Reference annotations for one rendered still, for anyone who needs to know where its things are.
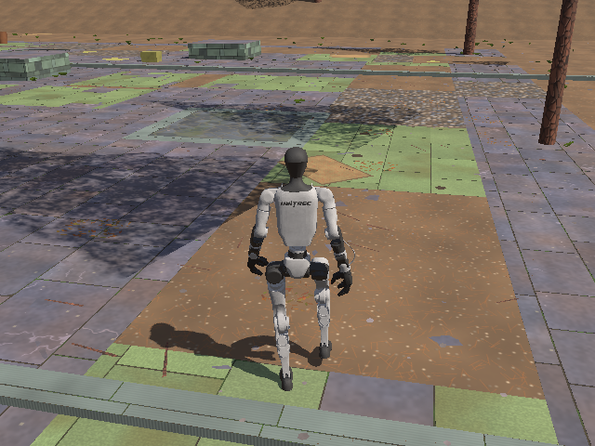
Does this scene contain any left robot hand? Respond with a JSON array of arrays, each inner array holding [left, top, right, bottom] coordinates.
[[247, 256, 269, 276]]

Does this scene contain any left robot foot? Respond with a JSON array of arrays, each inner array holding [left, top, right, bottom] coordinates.
[[280, 367, 293, 391]]

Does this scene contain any right robot hand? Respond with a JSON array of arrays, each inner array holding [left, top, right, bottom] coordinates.
[[331, 270, 352, 296]]

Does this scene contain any left robot forearm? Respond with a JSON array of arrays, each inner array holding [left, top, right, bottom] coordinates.
[[248, 224, 264, 259]]

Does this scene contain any left robot upper arm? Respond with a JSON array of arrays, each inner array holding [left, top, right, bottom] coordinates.
[[254, 188, 277, 239]]

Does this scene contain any right robot forearm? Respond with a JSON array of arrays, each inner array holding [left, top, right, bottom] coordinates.
[[330, 226, 350, 273]]

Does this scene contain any robot right thigh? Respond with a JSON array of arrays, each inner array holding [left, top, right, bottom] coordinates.
[[310, 257, 329, 304]]

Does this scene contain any right robot upper arm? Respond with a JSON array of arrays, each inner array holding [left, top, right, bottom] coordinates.
[[315, 187, 339, 241]]

